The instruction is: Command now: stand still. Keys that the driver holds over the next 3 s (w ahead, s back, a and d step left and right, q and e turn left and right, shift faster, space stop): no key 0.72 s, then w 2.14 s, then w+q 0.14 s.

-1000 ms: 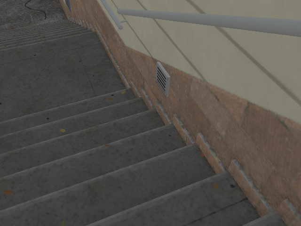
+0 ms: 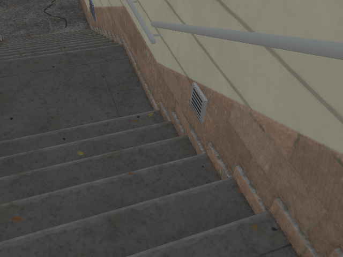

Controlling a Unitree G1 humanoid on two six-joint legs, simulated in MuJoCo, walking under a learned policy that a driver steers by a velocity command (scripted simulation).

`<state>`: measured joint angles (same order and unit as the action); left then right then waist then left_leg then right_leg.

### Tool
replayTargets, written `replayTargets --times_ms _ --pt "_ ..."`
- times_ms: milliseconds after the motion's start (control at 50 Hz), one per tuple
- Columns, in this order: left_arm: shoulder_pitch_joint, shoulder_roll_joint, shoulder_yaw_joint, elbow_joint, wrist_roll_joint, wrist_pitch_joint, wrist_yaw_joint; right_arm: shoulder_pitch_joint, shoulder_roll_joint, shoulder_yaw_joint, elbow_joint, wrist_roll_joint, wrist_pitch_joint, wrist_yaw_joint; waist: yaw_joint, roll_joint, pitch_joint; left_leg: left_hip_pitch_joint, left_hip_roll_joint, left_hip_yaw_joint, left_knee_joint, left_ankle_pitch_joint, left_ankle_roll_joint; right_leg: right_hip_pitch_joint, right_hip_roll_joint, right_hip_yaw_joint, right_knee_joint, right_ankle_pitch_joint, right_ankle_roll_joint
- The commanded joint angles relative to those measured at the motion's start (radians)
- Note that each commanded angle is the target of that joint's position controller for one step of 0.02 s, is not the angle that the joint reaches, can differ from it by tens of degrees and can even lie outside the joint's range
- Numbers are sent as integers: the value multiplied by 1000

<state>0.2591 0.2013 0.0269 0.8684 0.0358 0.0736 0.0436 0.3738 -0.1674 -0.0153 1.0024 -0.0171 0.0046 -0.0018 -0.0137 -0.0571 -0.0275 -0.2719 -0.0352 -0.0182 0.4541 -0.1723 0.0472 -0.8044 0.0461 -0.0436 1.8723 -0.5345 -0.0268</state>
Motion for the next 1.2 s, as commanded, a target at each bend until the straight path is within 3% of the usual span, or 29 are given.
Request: replayTargets --times_ms 20,140,180,200,220,240,260,280,300,320,360,420,520,600,720,800,840,900,960,1000,1040,1060,1080,1100,1120,1140,1160,1180,1200 --pt "16 31 -7 -65 2 2 6 4 -140 -11 -47 5 -17 -13 12 156 16 -54 294 -262 -209 112 250 -30 4 28 91 -7 5" --pt "-69 4 -48 -151 -9 -8 -3 16 -186 -14 -64 0 -4 -32 -6 181 -23 17 277 -173 -217 381 211 131 -39 3 -183 -172 -22" --pt "-59 -23 -74 -178 -16 -27 -10 14 -214 -31 -66 25 11 -33 -7 270 -24 -40 259 -154 -257 423 153 318 -16 12 -505 -473 -71" --pt "-13 -30 -80 -169 -33 -39 -12 62 -225 -40 -48 29 23 -28 -3 283 -7 -44 277 -173 -269 442 147 389 11 -2 -619 -433 -86" --pt "50 -16 -77 -145 -40 -50 -13 101 -210 -47 -23 27 36 -19 29 189 56 -73 257 -136 -189 409 111 410 4 49 -837 -262 -110" --pt "127 91 -52 -124 -24 -60 -9 64 -139 -49 -83 14 23 -13 50 -91 77 -284 153 -26 30 239 45 509 -165 368 -927 238 -157" --pt "228 142 -41 -104 -6 -59 12 -150 -176 -63 -175 7 13 1 191 -268 93 -551 58 -136 62 -307 -4 559 -292 740 -1203 498 -214" --pt "286 130 -44 -64 22 -74 32 -250 -186 -76 -208 13 -2 15 219 -165 169 -655 -11 -344 153 -441 -1 576 -328 854 -1281 703 -249" --pt "201 128 -48 -55 35 -83 43 -210 -133 -63 -203 45 -10 14 140 -108 154 -617 -33 -403 233 -376 -6 549 -339 809 -1235 803 -253" --pt "130 100 -52 -43 28 -88 46 -133 -102 -56 -173 45 -9 7 57 -95 118 -523 -39 -386 315 -244 -4 486 -323 675 -1142 858 -238" --pt "40 41 -58 -52 -13 -99 18 -45 -97 -62 -112 4 33 -14 -30 -42 58 -330 -79 -235 529 -53 -15 301 -254 441 -1037 763 -183" --pt "53 63 -36 -35 -31 -108 -28 -56 -90 -63 -123 -20 87 -29 -56 -43 44 -352 -124 -172 757 -13 -17 263 -218 349 -1119 681 -127" --pt "190 80 -10 39 -18 -125 -9 -148 -113 -65 -128 -38 92 -26 6 -27 55 -462 -95 -182 740 83 -43 484 -214 310 -1118 702 -160" --pt "294 73 -4 84 -9 -139 7 -202 -111 -65 -111 -26 81 -24 63 -44 32 -487 -80 -196 651 54 -77 616 -222 322 -1118 800 -184" --pt "315 74 2 125 0 -162 8 -256 -94 -58 -89 -17 59 -19 82 -35 32 -429 -34 -192 466 92 -80 589 -243 367 -1080 710 -229" --pt "348 151 36 140 10 -169 -17 -339 -128 -70 -114 -2 47 -2 103 -20 86 -462 -26 -158 499 49 -48 521 -273 473 -1176 234 -252" --pt "364 138 42 165 11 -168 -10 -409 -108 -67 -133 -11 40 7 126 29 152 -576 -2 -226 477 120 -44 556 -297 553 -1173 24 -269" --pt "305 136 49 164 17 -167 -2 -446 -84 -58 -155 -2 26 18 116 0 161 -540 23 -186 354 190 -51 514 -284 532 -1164 -138 -262" --pt "230 117 49 138 14 -143 -10 -425 -62 -48 -155 27 28 53 105 -37 160 -159 47 -21 222 202 -52 248 -235 373 -1191 -209 -204" --pt "234 130 59 139 24 -120 1 -380 -79 -51 -141 55 36 52 108 -76 188 -33 68 13 157 157 -42 219 -242 334 -1165 -186 -180" --pt "245 146 67 149 35 -106 6 -208 -107 -62 -80 49 41 42 46 -27 183 146 65 71 7 193 -34 235 -207 240 -992 -25 -152" --pt "257 145 72 161 34 -103 8 -80 -119 -70 -33 20 37 31 -11 44 143 269 25 127 -85 248 -37 256 -147 157 -801 90 -135" --pt "280 142 76 184 37 -103 1 72 -142 -82 22 -3 26 25 -84 147 72 382 42 89 -134 207 -37 270 -72 83 -486 156 -132" --pt "259 48 68 193 28 -104 -13 195 -164 -73 61 -13 14 32 -120 230 29 494 142 -54 85 275 2 12 48 95 5 -279 -118" --pt "315 8 56 143 -10 -119 -14 179 -163 -41 51 -10 12 47 -27 214 -2 516 256 -175 273 546 -53 -175 20 149 208 -252 -136" --pt "288 66 64 77 -58 -136 -6 210 -263 -74 67 8 16 37 -34 359 -116 531 436 -553 -46 -75 50 -298 42 130 202 -104 -115" --pt "149 101 63 67 -20 -123 -2 124 -213 -64 39 19 0 21 -27 237 51 386 419 -555 -193 -450 66 -397 -53 89 98 58 -99" --pt "74 102 62 67 0 -111 -7 14 -144 -43 -7 10 -17 8 -22 188 146 253 353 -473 -214 -469 47 -361 -85 82 3 178 -83" --pt "74 88 57 76 -1 -100 -13 1 -115 -27 -10 -23 -33 1 5 198 167 138 341 -459 -187 -292 55 -292 -109 96 -70 229 -66"
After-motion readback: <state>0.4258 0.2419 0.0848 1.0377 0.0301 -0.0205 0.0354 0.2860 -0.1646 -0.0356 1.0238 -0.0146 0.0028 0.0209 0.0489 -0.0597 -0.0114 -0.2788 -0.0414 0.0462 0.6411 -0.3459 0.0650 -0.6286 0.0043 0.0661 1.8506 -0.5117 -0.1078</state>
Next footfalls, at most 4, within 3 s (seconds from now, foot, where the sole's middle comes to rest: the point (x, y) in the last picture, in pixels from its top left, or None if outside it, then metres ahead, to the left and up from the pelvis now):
0.20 right None -0.06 -0.12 -0.62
0.74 left None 0.02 0.10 -0.65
1.08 left None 0.13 0.14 -0.78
1.74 right None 0.56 0.00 -0.93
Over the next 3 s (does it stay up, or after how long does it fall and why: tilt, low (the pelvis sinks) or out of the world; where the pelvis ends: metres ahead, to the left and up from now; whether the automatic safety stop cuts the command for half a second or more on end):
stays up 1.12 0.07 -0.46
